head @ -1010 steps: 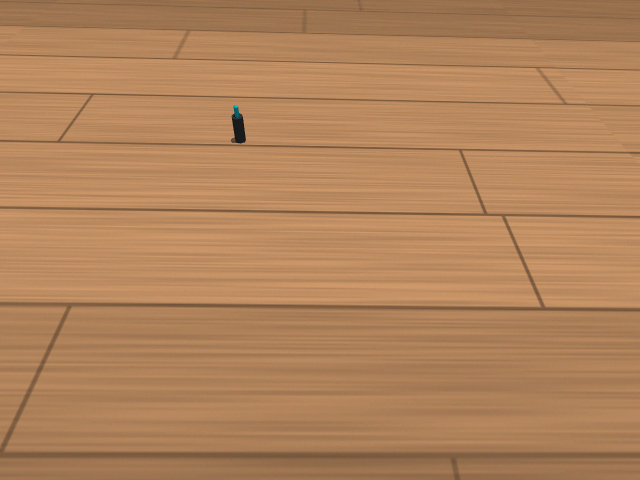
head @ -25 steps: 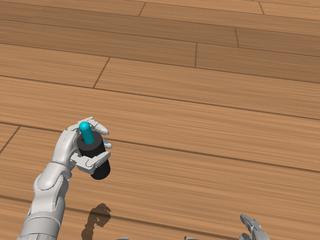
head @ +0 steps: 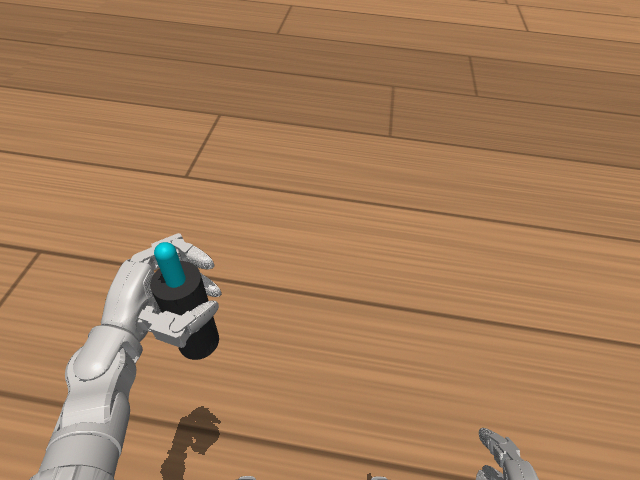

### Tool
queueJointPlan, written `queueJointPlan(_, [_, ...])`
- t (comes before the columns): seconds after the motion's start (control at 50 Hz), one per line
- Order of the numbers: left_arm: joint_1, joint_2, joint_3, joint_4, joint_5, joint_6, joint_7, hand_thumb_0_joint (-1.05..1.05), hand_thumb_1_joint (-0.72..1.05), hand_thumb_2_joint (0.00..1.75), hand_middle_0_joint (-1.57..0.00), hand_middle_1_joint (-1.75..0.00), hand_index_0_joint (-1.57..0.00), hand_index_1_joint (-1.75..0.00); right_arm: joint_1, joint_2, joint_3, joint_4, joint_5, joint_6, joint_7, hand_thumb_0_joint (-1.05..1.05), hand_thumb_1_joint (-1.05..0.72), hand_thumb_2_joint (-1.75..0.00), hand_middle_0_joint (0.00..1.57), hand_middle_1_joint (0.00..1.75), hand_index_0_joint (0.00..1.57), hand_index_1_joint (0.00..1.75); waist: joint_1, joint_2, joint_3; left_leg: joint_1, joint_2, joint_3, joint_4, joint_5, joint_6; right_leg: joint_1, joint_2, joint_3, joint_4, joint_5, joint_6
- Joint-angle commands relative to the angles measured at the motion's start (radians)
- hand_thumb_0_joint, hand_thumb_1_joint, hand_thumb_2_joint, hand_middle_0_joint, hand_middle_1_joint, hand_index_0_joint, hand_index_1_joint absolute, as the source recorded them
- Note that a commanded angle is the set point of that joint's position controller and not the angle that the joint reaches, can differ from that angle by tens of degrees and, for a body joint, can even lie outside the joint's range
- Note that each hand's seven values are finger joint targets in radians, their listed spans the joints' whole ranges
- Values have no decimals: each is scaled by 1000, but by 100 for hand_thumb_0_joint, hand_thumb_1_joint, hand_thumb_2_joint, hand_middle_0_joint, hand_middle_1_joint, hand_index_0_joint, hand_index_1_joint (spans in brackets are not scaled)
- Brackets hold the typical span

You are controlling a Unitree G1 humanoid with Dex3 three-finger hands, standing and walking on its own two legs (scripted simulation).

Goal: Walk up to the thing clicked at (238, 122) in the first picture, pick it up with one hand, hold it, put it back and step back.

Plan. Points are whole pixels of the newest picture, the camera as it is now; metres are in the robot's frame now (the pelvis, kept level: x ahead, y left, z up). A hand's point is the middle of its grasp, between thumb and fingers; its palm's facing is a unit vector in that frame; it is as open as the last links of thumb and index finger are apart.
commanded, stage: hold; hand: left
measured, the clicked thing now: (183, 300) +0.32 +0.17 +0.04
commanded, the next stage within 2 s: crouch in 0.96 s
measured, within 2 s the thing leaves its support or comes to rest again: neither
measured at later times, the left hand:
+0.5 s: hand (186, 295) +0.32 +0.16 +0.05, palm faces -0.16 -0.99 +0.03, open 7.9 cm
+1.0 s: hand (190, 298) +0.32 +0.16 +0.05, palm faces -0.19 -0.98 +0.01, open 7.9 cm
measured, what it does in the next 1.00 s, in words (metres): stands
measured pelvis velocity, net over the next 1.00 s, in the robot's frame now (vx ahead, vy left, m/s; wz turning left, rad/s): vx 0.01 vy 0.00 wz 0.00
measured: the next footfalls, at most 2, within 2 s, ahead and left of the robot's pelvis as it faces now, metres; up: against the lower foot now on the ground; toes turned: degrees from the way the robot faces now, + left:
none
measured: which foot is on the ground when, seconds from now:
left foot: down 0.00-1.00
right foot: down 0.00-1.00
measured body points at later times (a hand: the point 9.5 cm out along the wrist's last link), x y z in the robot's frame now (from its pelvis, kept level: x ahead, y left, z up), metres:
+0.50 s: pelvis +0.00 +0.00 +0.00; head +0.03 +0.01 +0.45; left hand +0.33 +0.22 +0.05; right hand +0.13 -0.25 -0.10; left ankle +0.02 +0.12 -0.70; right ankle +0.02 -0.13 -0.70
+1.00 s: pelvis +0.01 +0.00 +0.00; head +0.03 +0.01 +0.45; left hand +0.32 +0.21 +0.06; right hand +0.13 -0.25 -0.10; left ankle +0.02 +0.12 -0.70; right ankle +0.02 -0.13 -0.70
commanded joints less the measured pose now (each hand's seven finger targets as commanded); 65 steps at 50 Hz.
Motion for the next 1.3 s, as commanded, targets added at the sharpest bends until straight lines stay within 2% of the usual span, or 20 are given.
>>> queueJointPlan(0.0, [-332,142,31,-309,-24,-86,-18,0,36,117,-128,-138,-130,-136,-23,-154,-53,-124,-2,-51,-10,0,-90,-90,20,30,20,30,-1,60,-306,161,-30,-1,-134,236,11,124,29,-12,-101,244,-38])
queueJointPlan(0.08, [-355,159,78,-270,-37,-76,5,0,37,118,-128,-137,-129,-136,-25,-147,-45,-117,-2,-47,-16,0,-89,-90,20,30,20,30,-8,16,-281,134,-31,2,-125,217,18,122,27,-7,-117,239,-32])
queueJointPlan(0.14, [-323,126,66,-191,-36,-73,7,0,36,121,-128,-139,-129,-138,-38,-149,-46,-116,1,-47,-15,0,-89,-90,20,30,20,30,-10,-24,-184,79,-32,6,-137,135,22,72,25,-8,-131,160,-31])
queueJointPlan(0.24, [-274,132,31,-286,-15,-94,-16,0,38,118,-130,-139,-132,-138,-36,-146,-52,-132,-2,-47,-8,0,-90,-90,20,30,20,30,19,64,-295,140,-34,1,-137,206,11,119,27,-13,-100,212,-40])
queueJointPlan(0.3, [-316,153,49,-331,-27,-92,-10,0,34,115,-128,-136,-130,-135,-27,-154,-55,-128,-1,-45,-9,0,-90,-90,20,30,20,30,4,71,-337,174,-28,-5,-125,261,7,128,32,-15,-92,255,-39])
queueJointPlan(0.4, [-321,132,64,-246,-36,-76,24,0,33,116,-127,-136,-128,-135,-35,-148,-48,-120,3,-45,-13,0,-90,-90,20,30,20,30,-9,-6,-212,100,-24,-8,-142,165,15,83,35,-18,-110,173,-35])
queueJointPlan(0.42, [-324,139,79,-240,-38,-77,25,0,34,118,-127,-137,-129,-136,-24,-151,-52,-116,2,-42,-15,0,-90,-90,20,30,20,30,-5,-6,-243,102,-28,-2,-134,172,18,93,32,-11,-113,188,-33])
queueJointPlan(0.48, [-277,110,28,-213,-22,-81,2,0,37,119,-128,-138,-129,-137,-37,-148,-51,-120,-1,-43,-11,0,-89,-90,20,30,20,30,-2,4,-211,92,-34,5,-130,160,19,83,26,-8,-117,179,-34])
queueJointPlan(0.54, [-296,150,42,-288,-16,-92,-10,0,35,116,-129,-138,-131,-136,-31,-147,-53,-122,-3,-45,-13,0,-90,-90,20,30,20,30,8,52,-318,142,-38,8,-120,214,15,128,22,-3,-111,232,-35])
queueJointPlan(0.58, [-272,120,27,-282,-26,-82,-7,0,34,114,-129,-138,-132,-136,-30,-148,-53,-124,1,-48,-10,0,-91,-90,20,30,20,30,1,47,-290,147,-31,-6,-132,219,11,118,30,-17,-101,222,-37])
queueJointPlan(0.62, [-311,146,52,-324,-30,-79,6,0,33,114,-128,-136,-130,-135,-25,-149,-54,-122,1,-47,-8,0,-90,-90,20,30,20,30,5,79,-317,170,-26,-9,-131,251,4,112,33,-19,-95,240,-40])
queueJointPlan(0.74, [-266,129,67,-207,-30,-70,19,0,32,117,-126,-138,-129,-136,-29,-148,-51,-115,3,-42,-8,0,-90,-90,20,30,20,30,2,-18,-204,86,-27,-5,-135,183,18,92,30,-18,-108,195,-32])
queueJointPlan(0.84, [-305,154,34,-357,-12,-91,0,0,35,114,-127,-136,-129,-134,-25,-148,-56,-127,-2,-39,-5,0,-90,-90,20,30,20,30,14,97,-347,177,-32,-3,-127,283,6,134,28,-15,-92,270,-40])
queueJointPlan(0.96, [-343,149,69,-311,-39,-74,20,0,31,113,-126,-135,-128,-133,-26,-148,-51,-115,1,-39,-11,0,-90,-90,20,30,20,30,-6,39,-268,144,-28,-3,-133,234,13,109,31,-14,-116,238,-33])
queueJointPlan(0.98, [-283,105,49,-201,-38,-60,20,0,30,114,-127,-136,-129,-134,-30,-151,-51,-114,2,-40,-13,0,-90,-90,20,30,20,30,-20,-29,-209,113,-25,-6,-135,195,19,90,32,-17,-122,204,-30])
queueJointPlan(1.06, [-270,136,50,-253,-26,-83,1,0,30,118,-125,-132,-127,-131,-46,-149,-52,-128,2,-41,-4,0,-86,-89,20,30,20,30,16,13,-201,83,-34,3,-152,114,19,91,27,-13,-131,128,-37])
queueJointPlan(1.1, [-255,122,36,-223,-17,-81,-7,0,34,118,-130,-136,-132,-134,-44,-153,-56,-129,-1,-45,-3,0,-88,-89,20,30,20,30,8,24,-219,95,-33,3,-148,130,17,85,28,-14,-119,146,-38])
queueJointPlan(1.16, [-272,126,63,-162,-15,-96,3,0,35,120,-130,-138,-132,-136,-31,-148,-55,-118,-7,-47,2,0,-88,-90,20,30,20,30,-8,-7,-216,50,-34,3,-110,129,23,64,26,-8,-100,156,-34])
queueJointPlan(1.24, [-316,88,53,-100,-20,-148,7,0,31,120,-128,-137,-130,-136,-21,-148,-59,-103,-16,-59,13,0,-88,-90,20,30,20,30,-27,-27,-218,-18,-30,-2,-42,126,26,-22,24,-8,-30,158,-33])
queueJointPlan(1.28, [-344,113,75,-85,-18,-189,-2,0,32,121,-130,-139,-132,-138,-14,-151,-62,-95,-20,-70,21,0,-88,-90,20,30,20,30,-25,-6,-248,-57,-35,-2,6,110,25,-66,21,-3,16,145,-34])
